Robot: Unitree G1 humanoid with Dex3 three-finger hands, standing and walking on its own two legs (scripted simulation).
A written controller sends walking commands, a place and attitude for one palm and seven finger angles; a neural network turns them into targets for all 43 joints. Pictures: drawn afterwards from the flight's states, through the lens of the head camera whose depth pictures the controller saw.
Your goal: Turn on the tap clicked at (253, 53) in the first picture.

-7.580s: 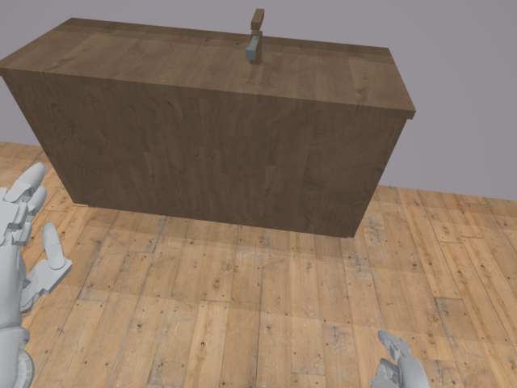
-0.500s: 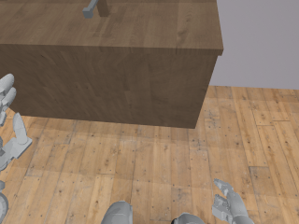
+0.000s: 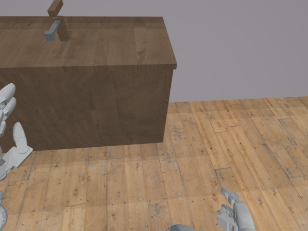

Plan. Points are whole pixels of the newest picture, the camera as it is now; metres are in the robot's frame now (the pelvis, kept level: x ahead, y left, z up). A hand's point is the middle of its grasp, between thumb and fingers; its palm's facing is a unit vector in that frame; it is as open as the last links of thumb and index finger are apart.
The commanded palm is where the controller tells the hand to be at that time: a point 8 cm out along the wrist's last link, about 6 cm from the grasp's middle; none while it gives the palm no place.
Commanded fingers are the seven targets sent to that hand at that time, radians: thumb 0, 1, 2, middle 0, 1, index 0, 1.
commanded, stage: turn to face it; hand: left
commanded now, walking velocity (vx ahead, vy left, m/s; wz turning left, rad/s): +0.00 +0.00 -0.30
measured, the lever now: (49, 36) +0.74 +0.50 +0.09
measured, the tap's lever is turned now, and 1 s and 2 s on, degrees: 0 0 0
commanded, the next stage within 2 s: take the last steps up to it in 0.10 s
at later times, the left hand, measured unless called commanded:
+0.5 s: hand (79, 158) +0.19 +0.15 +0.19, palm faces +0.24 -0.81 -0.54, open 7.4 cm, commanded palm +0.15 +0.21 +0.18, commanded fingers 0.00 0.90 0.90 -0.20 -0.30 -0.20 -0.30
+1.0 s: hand (66, 142) +0.23 +0.19 +0.18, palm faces +0.35 -0.81 -0.47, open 7.4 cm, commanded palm +0.18 +0.24 +0.18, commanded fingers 0.00 0.90 0.90 -0.20 -0.30 -0.20 -0.30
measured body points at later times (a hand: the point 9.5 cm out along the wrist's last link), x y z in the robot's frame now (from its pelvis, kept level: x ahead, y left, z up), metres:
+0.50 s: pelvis -0.04 -0.05 +0.01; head +0.00 -0.06 +0.46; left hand +0.18 +0.20 +0.22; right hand +0.05 -0.35 -0.09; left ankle -0.04 +0.08 -0.71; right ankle -0.01 -0.13 -0.73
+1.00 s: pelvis +0.00 -0.03 +0.01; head +0.03 -0.05 +0.46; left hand +0.20 +0.23 +0.20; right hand +0.15 -0.25 -0.11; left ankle +0.03 +0.12 -0.67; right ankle -0.02 -0.14 -0.73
